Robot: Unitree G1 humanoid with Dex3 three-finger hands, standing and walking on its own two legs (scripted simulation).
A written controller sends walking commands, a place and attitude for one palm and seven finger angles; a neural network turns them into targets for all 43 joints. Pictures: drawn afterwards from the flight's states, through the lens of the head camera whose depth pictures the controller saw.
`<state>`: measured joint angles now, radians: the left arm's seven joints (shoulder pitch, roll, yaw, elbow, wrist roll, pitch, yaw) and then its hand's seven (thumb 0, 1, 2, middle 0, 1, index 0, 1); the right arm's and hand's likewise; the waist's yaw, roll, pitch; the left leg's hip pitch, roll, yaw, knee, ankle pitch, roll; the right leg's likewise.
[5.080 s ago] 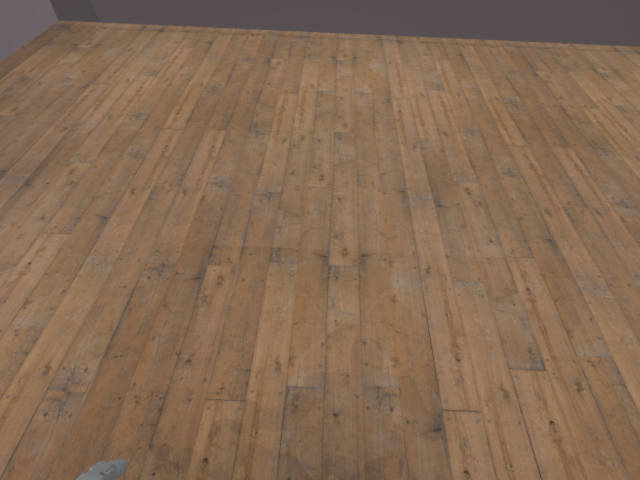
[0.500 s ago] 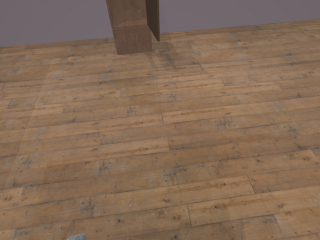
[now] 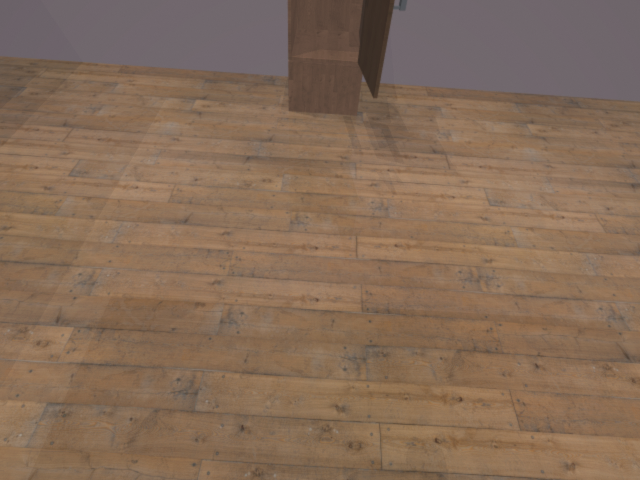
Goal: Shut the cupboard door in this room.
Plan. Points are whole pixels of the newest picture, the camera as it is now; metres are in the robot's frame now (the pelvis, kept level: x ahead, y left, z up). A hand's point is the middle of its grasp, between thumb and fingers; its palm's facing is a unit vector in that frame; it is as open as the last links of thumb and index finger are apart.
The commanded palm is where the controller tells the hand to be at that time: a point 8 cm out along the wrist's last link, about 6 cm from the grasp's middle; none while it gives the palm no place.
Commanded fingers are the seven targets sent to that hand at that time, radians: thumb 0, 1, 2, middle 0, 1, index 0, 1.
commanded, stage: stand and wait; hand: left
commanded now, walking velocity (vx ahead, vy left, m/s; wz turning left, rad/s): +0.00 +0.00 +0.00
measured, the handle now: out of the picture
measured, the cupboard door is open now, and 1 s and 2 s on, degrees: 100 100 100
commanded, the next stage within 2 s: turn or walk to find it in 0.44 s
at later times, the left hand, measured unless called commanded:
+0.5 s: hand out of the picture -0.01 +0.18 -0.17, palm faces +0.02 -0.99 -0.17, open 7.3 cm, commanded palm none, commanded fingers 0.00 0.90 0.90 -0.20 -0.30 -0.20 -0.30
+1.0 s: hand out of the picture -0.02 +0.18 -0.18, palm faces +0.10 -0.98 -0.18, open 7.4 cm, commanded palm none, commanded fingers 0.00 0.90 0.90 -0.20 -0.30 -0.20 -0.30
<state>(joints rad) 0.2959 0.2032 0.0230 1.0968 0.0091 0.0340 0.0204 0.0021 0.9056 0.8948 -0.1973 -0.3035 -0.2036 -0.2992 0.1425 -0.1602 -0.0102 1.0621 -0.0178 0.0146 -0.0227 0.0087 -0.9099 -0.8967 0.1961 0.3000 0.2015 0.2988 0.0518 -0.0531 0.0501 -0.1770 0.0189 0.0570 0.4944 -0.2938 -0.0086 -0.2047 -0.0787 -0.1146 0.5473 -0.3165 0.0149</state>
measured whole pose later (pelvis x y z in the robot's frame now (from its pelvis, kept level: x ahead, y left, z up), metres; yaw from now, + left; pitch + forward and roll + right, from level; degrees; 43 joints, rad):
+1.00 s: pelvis -0.02 +0.01 +0.00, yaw +2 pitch -1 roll +0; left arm 0.27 0.15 0.02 1.11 0.01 0.01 0.03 0.00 0.91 0.90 -0.20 -0.30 -0.20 -0.30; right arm 0.25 -0.16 -0.02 1.09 -0.02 0.00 -0.03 0.02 -0.93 -0.90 0.20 0.30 0.20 0.30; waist 0.02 -0.01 0.02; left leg -0.23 0.01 0.02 0.50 -0.26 0.01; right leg -0.21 -0.09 -0.15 0.49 -0.26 0.02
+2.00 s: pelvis -0.03 -0.04 +0.00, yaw +29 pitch +0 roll +1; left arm 0.30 0.20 0.03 0.96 0.03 0.01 0.02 0.00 0.90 0.89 -0.20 -0.30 -0.21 -0.30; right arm 0.12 -0.26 -0.05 0.98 -0.01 0.08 0.01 0.01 -0.91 -0.90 0.19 0.30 0.20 0.30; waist 0.03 -0.01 0.10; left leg -0.35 0.02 0.03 0.81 -0.44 -0.05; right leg -0.19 -0.09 -0.21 0.55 -0.35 -0.02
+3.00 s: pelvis -0.04 -0.04 +0.00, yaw +39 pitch -2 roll +0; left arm 0.27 0.17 0.02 1.12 0.01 0.02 0.02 0.00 0.91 0.89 -0.20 -0.30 -0.20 -0.30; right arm 0.27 -0.13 -0.01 1.14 -0.02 0.02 -0.03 0.01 -0.91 -0.90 0.20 0.30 0.20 0.30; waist 0.02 -0.03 0.03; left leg -0.17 0.02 0.02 0.47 -0.26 0.00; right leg -0.20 -0.05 -0.11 0.46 -0.23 0.01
